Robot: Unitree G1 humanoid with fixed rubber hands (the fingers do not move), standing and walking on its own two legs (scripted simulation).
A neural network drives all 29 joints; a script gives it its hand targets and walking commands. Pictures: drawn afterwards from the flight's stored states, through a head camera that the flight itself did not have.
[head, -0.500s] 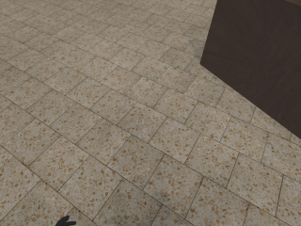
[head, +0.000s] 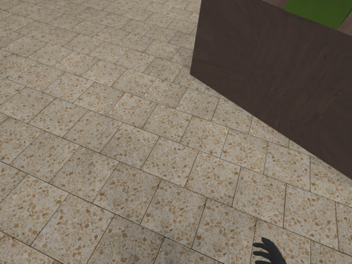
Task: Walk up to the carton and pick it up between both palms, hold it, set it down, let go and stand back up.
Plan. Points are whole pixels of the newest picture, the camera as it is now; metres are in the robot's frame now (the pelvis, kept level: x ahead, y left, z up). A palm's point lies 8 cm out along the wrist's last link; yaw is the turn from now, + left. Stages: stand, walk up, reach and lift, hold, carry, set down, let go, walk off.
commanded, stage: walk up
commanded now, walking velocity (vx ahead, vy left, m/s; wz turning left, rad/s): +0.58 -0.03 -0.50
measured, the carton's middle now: out of the picture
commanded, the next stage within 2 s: none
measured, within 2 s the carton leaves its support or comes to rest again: neither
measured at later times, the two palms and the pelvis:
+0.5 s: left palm (146, 179) +0.36 +0.09 -0.11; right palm out of the picture -0.03 -0.29 -0.15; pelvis +0.13 -0.09 -0.02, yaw -17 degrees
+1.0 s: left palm (144, 159) +0.44 +0.11 -0.14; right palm (301, 180) +0.39 -0.38 -0.11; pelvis +0.36 -0.12 +0.00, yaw -25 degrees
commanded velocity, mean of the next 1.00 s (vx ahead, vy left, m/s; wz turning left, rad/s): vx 0.50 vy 0.10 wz -0.40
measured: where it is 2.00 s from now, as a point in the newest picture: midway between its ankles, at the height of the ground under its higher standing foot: (221, 162)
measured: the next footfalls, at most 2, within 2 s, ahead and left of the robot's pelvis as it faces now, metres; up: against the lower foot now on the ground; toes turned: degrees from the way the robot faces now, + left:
right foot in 0.42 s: +0.18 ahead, -0.21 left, +0.00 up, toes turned -24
left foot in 0.86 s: +0.47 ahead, -0.03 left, +0.00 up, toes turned -14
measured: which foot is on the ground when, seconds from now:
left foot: down 0.00-0.44, up 0.46-0.84, down 0.86-1.00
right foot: up 0.00-0.40, down 0.42-0.90, up 0.92-1.00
